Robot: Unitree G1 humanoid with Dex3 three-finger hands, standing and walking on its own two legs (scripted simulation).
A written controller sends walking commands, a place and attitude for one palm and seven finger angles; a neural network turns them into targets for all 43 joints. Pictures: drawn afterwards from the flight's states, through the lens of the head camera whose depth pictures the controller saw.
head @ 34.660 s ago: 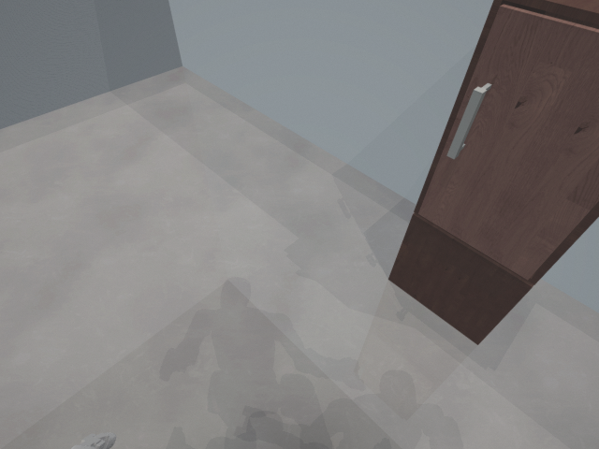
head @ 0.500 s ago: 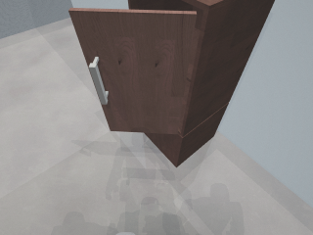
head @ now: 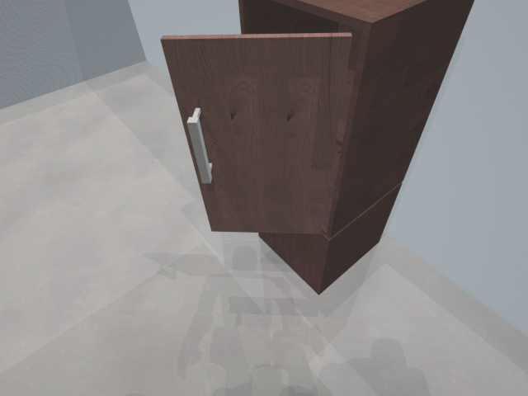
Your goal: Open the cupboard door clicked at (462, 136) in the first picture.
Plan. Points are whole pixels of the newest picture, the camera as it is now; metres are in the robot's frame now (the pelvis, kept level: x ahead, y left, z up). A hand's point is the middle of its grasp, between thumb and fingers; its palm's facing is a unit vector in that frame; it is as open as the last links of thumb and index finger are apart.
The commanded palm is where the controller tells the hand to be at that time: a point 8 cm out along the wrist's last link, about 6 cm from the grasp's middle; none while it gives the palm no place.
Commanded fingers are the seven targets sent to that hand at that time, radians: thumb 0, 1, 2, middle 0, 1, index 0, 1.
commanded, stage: come to a stop and stand still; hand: left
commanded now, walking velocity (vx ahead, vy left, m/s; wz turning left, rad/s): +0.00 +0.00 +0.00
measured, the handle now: (202, 147) +0.62 +0.20 +0.02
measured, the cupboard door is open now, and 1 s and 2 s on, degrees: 47 47 47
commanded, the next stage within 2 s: look again from close up in 0.04 s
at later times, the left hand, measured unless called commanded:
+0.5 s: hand out of the picture +0.02 +0.14 -0.17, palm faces -0.01 -0.98 -0.20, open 7.3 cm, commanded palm none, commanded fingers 0.00 0.90 0.90 -0.20 -0.30 -0.20 -0.30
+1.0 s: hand out of the picture +0.03 +0.11 -0.17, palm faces +0.07 -0.98 -0.17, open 7.3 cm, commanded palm none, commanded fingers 0.00 0.90 0.90 -0.20 -0.30 -0.20 -0.30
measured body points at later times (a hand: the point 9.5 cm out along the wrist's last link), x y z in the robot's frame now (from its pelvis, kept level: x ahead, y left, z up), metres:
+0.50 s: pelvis +0.01 -0.03 +0.01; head +0.03 -0.03 +0.46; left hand +0.02 +0.19 -0.15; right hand +0.00 -0.25 -0.15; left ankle +0.02 +0.07 -0.73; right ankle +0.01 -0.15 -0.73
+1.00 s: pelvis +0.05 -0.05 +0.00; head +0.06 -0.05 +0.45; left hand +0.02 +0.17 -0.16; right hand +0.05 -0.27 -0.16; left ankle +0.02 +0.06 -0.73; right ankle +0.01 -0.15 -0.73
